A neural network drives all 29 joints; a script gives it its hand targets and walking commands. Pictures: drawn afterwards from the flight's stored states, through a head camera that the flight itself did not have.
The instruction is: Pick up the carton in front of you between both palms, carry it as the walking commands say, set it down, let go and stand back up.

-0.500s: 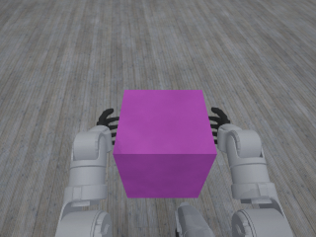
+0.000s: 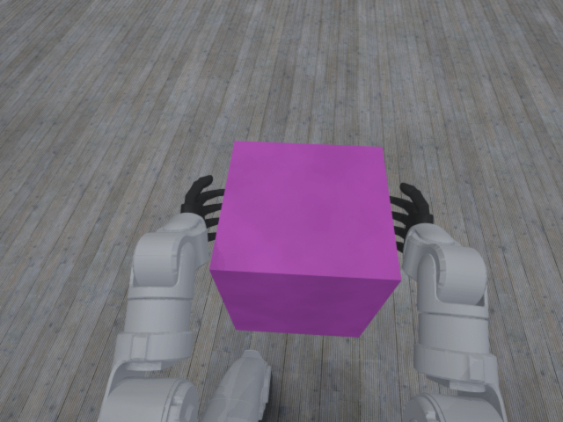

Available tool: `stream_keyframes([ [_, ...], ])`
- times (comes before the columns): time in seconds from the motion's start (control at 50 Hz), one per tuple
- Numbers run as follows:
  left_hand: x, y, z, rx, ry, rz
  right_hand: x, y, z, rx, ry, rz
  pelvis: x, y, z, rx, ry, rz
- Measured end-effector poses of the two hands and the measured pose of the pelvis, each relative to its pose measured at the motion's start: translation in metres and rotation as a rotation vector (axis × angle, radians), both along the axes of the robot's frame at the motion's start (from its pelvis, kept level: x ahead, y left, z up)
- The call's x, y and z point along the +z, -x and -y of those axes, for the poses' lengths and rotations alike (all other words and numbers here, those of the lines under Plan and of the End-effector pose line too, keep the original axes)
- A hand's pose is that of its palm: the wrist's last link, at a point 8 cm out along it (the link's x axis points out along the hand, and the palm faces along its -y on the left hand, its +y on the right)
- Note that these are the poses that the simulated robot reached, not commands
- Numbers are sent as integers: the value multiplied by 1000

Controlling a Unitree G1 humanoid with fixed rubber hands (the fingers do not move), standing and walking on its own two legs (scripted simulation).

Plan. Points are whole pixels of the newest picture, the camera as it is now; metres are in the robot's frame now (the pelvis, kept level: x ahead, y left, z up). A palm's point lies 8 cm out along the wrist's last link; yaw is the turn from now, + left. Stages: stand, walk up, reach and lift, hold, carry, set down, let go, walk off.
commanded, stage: carry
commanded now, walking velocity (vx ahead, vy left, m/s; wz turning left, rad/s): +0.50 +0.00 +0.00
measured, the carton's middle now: (301, 247) +0.36 +0.03 -0.01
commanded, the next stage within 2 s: none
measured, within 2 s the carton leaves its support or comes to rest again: neither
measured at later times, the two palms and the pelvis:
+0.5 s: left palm (256, 71) +0.62 +0.14 +0.12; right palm (441, 83) +0.61 -0.16 +0.12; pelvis +0.33 +0.00 +0.02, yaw -2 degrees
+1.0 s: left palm (274, 3) +0.88 +0.15 +0.11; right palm (418, 7) +0.87 -0.15 +0.11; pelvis +0.62 +0.00 +0.00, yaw -1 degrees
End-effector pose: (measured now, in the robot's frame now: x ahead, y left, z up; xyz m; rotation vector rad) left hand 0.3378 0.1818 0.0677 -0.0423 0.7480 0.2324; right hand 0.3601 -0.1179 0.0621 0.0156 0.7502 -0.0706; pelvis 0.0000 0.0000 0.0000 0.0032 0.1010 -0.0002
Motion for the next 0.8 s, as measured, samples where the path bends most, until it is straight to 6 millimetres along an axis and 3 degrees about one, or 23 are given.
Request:
stream_keyframes([
  [0.12, 21, -116, 1, -90, 5, 100, 27, -92, 2, -58, 46, 101, -10, -98, -21, -7, -9, 17],
  [0.22, 37, -178, 14, -157, 3, 39, 41, -134, 14, -119, 49, 39, 12, -153, -33, -39, 20, 2],
  [0.32, 51, -221, 27, -173, 32, 31, 60, -168, 26, -180, 34, 29, 28, -209, -32, -43, 53, -1],
  [0.42, 55, -252, 35, -136, 68, 64, 69, -209, 32, -170, -6, 62, 30, -271, -18, -38, 48, 8],
  [0.5, 51, -280, 42, -96, 61, 81, 61, -247, 40, -146, -29, 78, 22, -327, -1, -33, 27, 20],
  [0.58, 38, -316, 55, -78, 19, 86, 39, -291, 53, -102, -34, 84, 3, -381, 18, -8, 25, 39],
  [0.68, 21, -342, 59, -55, 4, -30, 20, -326, 57, -60, -23, -32, 13, -428, 30, 13, 8, 37],
  [0.8, 30, -394, 58, -47, 6, -19, 32, -382, 56, -41, -9, -19, 25, -487, 31, 7, -8, 35],
])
